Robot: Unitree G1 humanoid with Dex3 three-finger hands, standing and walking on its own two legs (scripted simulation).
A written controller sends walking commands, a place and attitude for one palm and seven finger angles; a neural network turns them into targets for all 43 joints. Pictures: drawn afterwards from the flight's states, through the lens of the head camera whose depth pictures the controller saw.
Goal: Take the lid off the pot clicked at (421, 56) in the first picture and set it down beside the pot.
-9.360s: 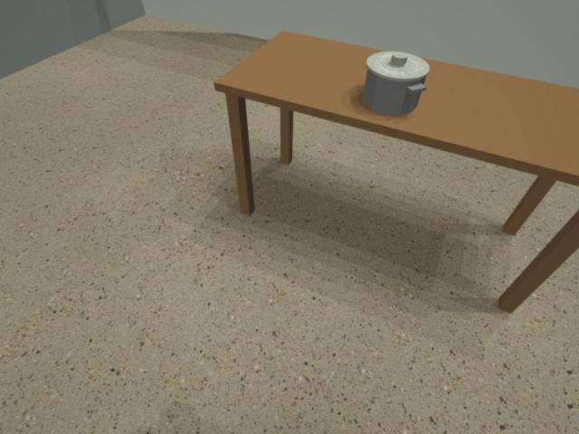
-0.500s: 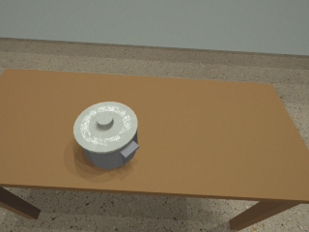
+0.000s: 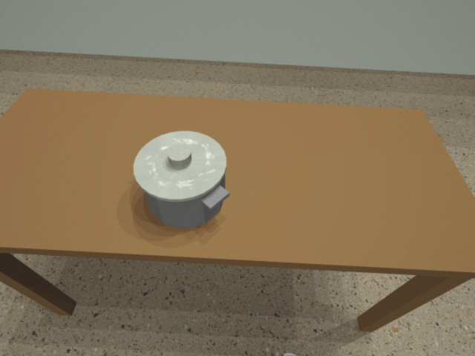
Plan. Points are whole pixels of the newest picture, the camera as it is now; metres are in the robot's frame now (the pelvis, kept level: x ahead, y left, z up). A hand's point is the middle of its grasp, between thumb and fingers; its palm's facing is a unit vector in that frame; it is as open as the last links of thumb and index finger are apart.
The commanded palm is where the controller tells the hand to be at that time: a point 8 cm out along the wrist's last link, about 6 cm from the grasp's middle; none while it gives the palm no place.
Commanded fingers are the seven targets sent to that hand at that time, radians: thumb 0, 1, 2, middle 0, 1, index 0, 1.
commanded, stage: come to a stop and stand still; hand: left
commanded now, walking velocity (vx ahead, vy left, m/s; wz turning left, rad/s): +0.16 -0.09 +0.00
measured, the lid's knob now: (179, 155) +0.46 +0.15 +0.06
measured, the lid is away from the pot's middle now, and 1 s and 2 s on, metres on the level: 0.00 0.00 0.00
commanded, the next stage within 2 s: look again from close up in 0.90 s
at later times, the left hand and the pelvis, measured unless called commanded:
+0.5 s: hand out of the picture +0.02 +0.18 -0.17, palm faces +0.03 -0.98 -0.18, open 7.4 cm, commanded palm none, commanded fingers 0.00 0.90 0.90 -0.20 -0.30 -0.20 -0.30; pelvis +0.02 +0.02 +0.00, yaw +0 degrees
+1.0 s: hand out of the picture +0.04 +0.18 -0.17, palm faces +0.03 -0.98 -0.18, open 7.4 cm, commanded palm none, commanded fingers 0.00 0.90 0.90 -0.20 -0.30 -0.20 -0.30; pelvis +0.04 +0.01 +0.01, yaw +1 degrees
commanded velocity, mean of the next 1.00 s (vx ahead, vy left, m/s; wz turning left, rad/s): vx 0.01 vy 0.00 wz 0.00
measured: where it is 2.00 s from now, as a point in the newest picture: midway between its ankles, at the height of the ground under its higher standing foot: outside the picture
